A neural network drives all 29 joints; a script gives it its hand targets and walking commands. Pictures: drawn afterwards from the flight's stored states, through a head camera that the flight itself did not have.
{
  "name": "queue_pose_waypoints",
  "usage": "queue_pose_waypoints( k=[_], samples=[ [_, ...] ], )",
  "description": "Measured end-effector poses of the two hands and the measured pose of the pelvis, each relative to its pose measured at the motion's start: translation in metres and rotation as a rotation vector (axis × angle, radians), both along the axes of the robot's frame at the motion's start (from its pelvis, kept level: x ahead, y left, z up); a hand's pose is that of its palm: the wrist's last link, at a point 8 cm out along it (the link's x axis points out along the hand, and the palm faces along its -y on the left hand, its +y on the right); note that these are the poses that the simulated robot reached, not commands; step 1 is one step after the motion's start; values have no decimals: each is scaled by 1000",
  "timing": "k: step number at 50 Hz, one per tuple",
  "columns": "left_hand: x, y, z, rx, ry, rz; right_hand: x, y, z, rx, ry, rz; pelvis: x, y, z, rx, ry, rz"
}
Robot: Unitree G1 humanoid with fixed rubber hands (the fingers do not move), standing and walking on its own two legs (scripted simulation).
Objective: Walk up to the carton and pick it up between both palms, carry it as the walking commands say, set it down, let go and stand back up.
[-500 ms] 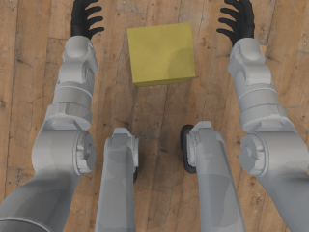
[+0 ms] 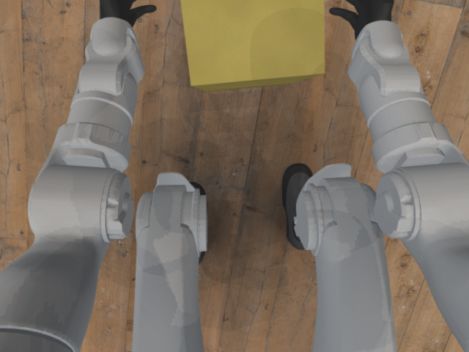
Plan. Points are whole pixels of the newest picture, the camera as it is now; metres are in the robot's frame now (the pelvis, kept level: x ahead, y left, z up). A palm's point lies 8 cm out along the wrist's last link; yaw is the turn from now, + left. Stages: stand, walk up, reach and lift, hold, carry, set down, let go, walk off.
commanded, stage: reach and lift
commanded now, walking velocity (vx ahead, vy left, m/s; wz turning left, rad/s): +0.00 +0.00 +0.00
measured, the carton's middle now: (248, 38) +0.51 -0.02 -0.28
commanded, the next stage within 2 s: none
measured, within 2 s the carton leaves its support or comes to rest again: leaves its support in 1.36 s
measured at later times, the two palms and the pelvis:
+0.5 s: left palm (129, 21) +0.53 +0.15 -0.20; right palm (365, 20) +0.51 -0.18 -0.20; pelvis -0.01 +0.00 -0.02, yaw +0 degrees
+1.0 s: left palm (148, 21) +0.53 +0.12 -0.21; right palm (347, 14) +0.52 -0.16 -0.20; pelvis -0.01 +0.00 -0.02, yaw -1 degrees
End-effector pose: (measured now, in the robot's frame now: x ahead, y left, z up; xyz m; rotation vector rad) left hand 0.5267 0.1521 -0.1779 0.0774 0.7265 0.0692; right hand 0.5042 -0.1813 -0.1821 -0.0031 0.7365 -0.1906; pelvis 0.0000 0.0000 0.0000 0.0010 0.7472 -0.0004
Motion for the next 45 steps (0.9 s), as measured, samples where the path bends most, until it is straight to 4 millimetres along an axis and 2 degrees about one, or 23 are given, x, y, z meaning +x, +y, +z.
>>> queue_pose_waypoints(
  k=[4, 10, 28, 40, 45],
  samples=[
    [-1, 0, -20, -2, 10, -6, 2, -1, -18, -8, 15, 10, -2, 1, -12, -1, -13, -1],
    [-3, -1, -37, -18, 1, -14, 9, -7, -26, -22, 5, 3, -4, 1, -24, -9, -54, 0],
    [1, -7, -25, -20, -6, -27, 5, 0, -21, -6, 3, 8, -7, 3, -23, -10, -41, 3],
    [1, -28, -28, -38, -10, -58, 15, 22, -19, 5, -6, 46, -7, 1, -21, -8, -41, -1],
    [0, -31, -28, -31, -16, -54, 15, 23, -19, 1, -8, 51, -7, 1, -20, -8, -45, -4]
  ],
)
